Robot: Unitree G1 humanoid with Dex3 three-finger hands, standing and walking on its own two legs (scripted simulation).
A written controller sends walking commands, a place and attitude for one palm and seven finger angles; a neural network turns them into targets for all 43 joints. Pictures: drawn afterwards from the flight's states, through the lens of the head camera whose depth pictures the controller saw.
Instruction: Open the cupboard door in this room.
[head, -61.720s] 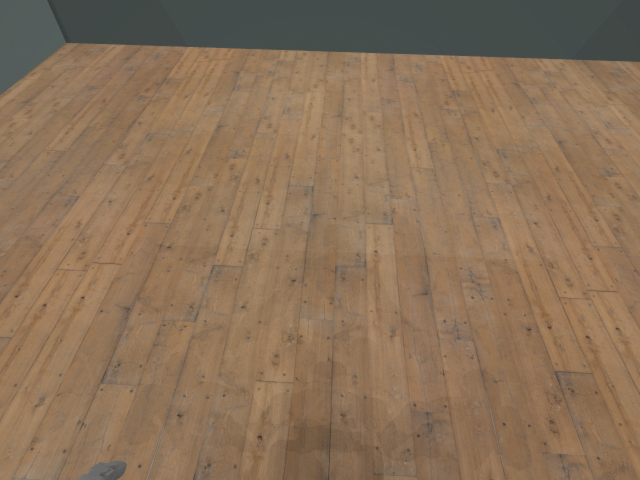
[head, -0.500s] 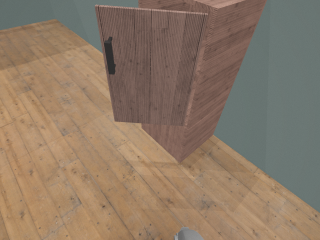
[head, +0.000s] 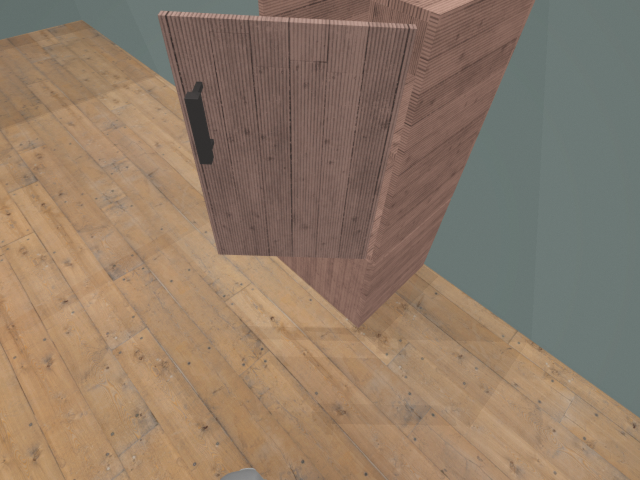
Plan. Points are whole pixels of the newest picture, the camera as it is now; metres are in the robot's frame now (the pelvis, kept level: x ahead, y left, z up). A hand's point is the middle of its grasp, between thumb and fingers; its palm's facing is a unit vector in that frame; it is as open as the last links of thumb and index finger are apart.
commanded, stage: shuffle to correct the standing spot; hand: left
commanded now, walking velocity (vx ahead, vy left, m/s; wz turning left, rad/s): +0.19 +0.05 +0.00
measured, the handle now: (202, 123) +0.67 +0.24 +0.06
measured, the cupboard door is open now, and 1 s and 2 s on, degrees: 45 45 45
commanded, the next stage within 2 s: come to a stop and stand still in 0.34 s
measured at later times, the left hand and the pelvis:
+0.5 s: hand out of the picture +0.15 +0.20 -0.16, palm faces +0.09 -0.98 -0.20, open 7.2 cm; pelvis +0.13 +0.02 +0.01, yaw +1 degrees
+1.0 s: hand (187, 447) +0.19 +0.20 -0.17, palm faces +0.06 -0.97 -0.24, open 7.4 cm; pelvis +0.15 +0.02 -0.01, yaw +0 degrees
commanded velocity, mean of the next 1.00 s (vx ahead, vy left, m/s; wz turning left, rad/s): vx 0.00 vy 0.00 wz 0.00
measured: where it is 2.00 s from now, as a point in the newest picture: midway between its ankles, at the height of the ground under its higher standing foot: outside the picture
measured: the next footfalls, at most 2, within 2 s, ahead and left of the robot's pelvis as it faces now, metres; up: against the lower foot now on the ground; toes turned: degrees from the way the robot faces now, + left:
left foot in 0.04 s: +0.12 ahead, +0.13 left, +0.00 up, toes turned +4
right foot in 0.32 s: +0.16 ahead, -0.10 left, +0.00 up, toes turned -6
